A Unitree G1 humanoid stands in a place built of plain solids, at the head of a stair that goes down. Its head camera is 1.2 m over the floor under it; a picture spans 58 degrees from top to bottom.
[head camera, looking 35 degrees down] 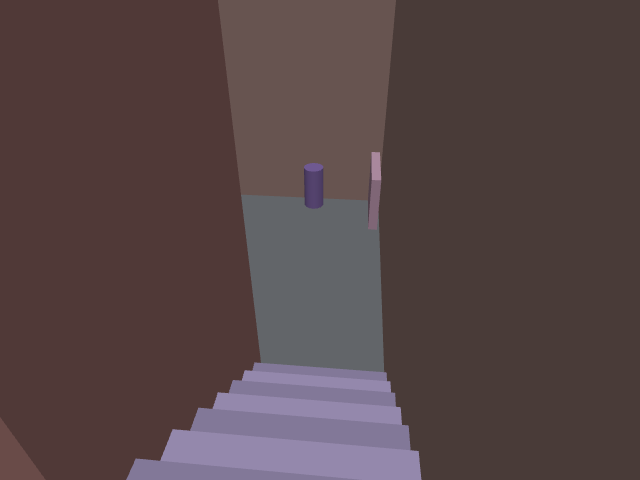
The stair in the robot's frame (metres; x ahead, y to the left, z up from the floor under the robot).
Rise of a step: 0.19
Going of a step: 0.23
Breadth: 0.96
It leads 5 degrees to the right of straight ahead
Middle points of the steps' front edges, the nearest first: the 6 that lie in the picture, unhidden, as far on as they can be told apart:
0.92 0.10 -0.38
1.14 0.08 -0.57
1.36 0.06 -0.76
1.58 0.04 -0.95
1.80 0.02 -1.15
2.02 0.00 -1.34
